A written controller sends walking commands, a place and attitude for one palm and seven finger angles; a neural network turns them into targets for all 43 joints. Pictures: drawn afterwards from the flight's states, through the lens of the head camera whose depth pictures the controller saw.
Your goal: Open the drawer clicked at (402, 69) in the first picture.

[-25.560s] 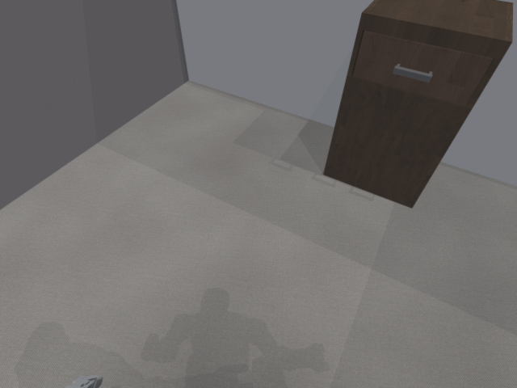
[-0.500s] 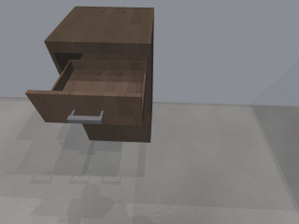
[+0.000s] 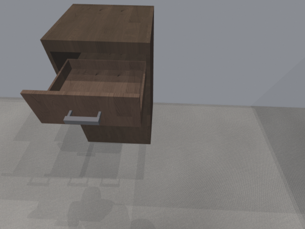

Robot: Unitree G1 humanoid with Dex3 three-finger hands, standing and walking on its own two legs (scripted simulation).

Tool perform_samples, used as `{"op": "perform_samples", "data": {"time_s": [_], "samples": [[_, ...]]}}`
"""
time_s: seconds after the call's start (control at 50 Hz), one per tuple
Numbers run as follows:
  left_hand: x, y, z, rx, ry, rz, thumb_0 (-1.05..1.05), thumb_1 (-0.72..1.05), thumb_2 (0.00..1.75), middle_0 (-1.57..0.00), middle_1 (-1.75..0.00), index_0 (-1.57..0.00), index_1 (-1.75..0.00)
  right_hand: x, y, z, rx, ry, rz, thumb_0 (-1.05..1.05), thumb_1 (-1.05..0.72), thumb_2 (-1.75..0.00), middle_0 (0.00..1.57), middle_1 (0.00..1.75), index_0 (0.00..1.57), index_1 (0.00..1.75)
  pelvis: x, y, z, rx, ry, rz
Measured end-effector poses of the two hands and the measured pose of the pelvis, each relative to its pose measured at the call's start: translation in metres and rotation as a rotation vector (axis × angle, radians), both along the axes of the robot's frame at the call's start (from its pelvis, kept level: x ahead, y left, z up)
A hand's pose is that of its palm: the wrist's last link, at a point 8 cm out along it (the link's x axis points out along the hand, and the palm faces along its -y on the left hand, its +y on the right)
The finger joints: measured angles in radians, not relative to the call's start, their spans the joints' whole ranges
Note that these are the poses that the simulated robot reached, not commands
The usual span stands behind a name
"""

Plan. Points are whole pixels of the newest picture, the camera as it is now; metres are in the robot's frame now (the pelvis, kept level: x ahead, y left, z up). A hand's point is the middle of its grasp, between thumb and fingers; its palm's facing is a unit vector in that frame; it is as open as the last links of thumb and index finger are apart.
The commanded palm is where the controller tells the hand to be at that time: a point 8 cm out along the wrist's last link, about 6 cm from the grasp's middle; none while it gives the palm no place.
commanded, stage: look to check the result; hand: left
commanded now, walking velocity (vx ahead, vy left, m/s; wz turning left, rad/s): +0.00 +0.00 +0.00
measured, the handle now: (83, 116) +0.52 +0.31 -0.09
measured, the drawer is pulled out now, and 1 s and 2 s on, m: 0.29 0.29 0.29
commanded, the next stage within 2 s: stand and wait in 0.36 s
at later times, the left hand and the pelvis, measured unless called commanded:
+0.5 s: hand out of the picture +0.00 +0.16 -0.18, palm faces +0.06 -0.98 -0.19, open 7.4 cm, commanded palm none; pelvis +0.00 -0.01 +0.00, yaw +0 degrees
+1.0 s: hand out of the picture +0.01 +0.17 -0.17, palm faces +0.05 -0.98 -0.20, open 7.4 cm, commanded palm none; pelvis +0.01 -0.01 +0.00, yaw +0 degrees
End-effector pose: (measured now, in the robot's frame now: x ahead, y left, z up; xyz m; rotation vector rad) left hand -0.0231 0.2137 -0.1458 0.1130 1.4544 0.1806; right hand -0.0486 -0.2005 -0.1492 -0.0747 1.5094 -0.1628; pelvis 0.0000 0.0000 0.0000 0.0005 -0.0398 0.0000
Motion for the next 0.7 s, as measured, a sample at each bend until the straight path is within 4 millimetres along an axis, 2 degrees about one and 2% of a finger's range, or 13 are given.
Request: {"op": "perform_samples", "data": {"time_s": [0.24,0.7], "samples": [[0.004,-0.006,0.000,0.001,-0.007,0.002,0.00,0.91,0.90,-0.20,-0.30,-0.20,-0.30,0.007,-0.003,-0.001,0.010,-0.011,0.005,0.00,-0.91,-0.90,0.19,0.30,0.20,0.30,0.000,-0.006,0.000,-0.001,0.004,0.001],[0.022,-0.004,0.001,0.012,-0.038,-0.007,0.00,0.91,0.90,-0.20,-0.30,-0.20,-0.30,0.019,-0.010,0.000,-0.003,-0.026,0.005,0.00,-0.91,-0.90,0.20,0.30,0.20,0.30,0.006,-0.009,0.001,-0.002,0.004,0.000]]}}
